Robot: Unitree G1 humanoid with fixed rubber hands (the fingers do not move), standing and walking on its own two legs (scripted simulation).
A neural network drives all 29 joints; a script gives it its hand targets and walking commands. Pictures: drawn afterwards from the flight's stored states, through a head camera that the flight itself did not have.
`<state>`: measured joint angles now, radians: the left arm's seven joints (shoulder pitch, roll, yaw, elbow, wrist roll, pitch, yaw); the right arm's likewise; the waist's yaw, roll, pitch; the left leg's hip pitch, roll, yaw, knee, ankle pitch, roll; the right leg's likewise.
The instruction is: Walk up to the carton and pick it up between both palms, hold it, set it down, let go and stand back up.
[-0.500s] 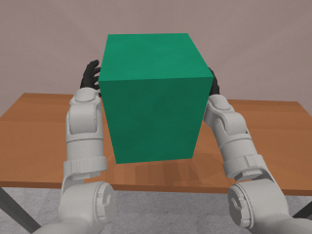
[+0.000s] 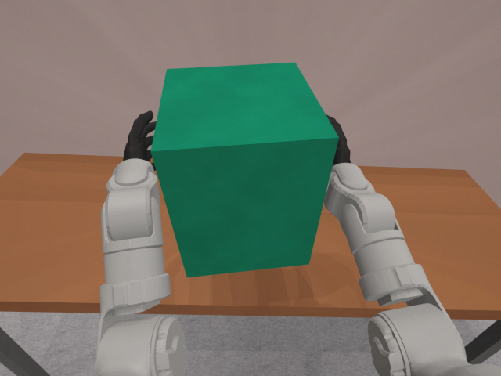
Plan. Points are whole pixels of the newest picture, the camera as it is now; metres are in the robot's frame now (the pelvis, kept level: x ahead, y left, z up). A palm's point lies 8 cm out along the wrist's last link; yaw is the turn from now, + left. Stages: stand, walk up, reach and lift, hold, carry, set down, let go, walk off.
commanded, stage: hold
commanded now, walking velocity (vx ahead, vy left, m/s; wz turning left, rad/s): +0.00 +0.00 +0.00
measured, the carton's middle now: (240, 170) +0.37 +0.00 +0.18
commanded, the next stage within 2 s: none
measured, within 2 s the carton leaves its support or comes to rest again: neither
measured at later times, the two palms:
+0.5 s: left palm (136, 158) +0.36 +0.15 +0.22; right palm (332, 163) +0.35 -0.14 +0.21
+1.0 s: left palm (138, 152) +0.36 +0.14 +0.23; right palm (336, 162) +0.35 -0.15 +0.21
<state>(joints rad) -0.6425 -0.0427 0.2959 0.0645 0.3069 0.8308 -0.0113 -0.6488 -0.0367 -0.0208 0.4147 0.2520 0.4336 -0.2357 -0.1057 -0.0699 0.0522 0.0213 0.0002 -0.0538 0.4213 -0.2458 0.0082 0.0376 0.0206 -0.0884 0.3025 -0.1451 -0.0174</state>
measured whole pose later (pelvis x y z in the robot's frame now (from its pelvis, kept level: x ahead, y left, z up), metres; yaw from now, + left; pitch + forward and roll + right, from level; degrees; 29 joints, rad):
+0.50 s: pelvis -0.01 +0.01 +0.00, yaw +0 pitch -11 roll -2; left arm -0.70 -0.03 0.30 0.12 0.32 0.82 -0.01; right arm -0.70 -0.05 -0.03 0.47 0.23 0.42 -0.22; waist -0.10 -0.04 0.07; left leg 0.02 -0.01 -0.05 0.41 -0.23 0.02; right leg 0.03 0.01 -0.08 0.30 -0.13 -0.01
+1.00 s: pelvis -0.02 +0.00 +0.00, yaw +0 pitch -10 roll -1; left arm -0.77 -0.01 0.31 0.22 0.31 0.79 -0.01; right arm -0.74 -0.03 -0.08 0.50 0.20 0.41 -0.22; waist -0.09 -0.04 0.06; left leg -0.02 -0.02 -0.06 0.41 -0.21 0.01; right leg -0.01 0.00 -0.09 0.32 -0.13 -0.01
